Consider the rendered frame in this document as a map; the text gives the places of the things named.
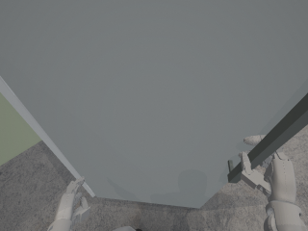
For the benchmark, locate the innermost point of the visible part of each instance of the fridge door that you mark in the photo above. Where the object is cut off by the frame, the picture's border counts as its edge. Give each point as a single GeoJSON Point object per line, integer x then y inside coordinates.
{"type": "Point", "coordinates": [150, 99]}

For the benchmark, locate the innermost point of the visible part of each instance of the handle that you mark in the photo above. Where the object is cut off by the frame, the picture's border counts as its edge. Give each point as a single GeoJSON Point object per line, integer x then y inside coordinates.
{"type": "Point", "coordinates": [295, 120]}

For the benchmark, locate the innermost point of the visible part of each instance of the right robot hand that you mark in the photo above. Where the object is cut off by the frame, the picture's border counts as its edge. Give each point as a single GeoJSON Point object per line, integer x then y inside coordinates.
{"type": "Point", "coordinates": [279, 171]}

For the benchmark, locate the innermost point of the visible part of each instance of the left robot forearm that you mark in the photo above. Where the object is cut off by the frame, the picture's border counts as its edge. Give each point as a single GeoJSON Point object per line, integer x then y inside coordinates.
{"type": "Point", "coordinates": [62, 224]}

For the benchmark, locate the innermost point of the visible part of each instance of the left robot hand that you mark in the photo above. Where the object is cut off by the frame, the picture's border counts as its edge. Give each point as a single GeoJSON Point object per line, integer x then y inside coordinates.
{"type": "Point", "coordinates": [68, 201]}

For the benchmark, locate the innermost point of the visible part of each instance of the right robot forearm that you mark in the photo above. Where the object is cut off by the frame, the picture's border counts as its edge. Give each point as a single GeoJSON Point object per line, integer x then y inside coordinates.
{"type": "Point", "coordinates": [283, 216]}

